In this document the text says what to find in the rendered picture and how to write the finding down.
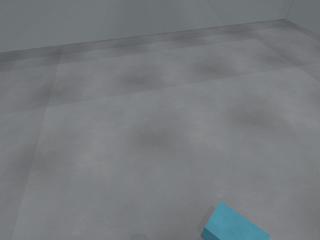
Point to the carton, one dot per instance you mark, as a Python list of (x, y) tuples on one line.
[(226, 224)]

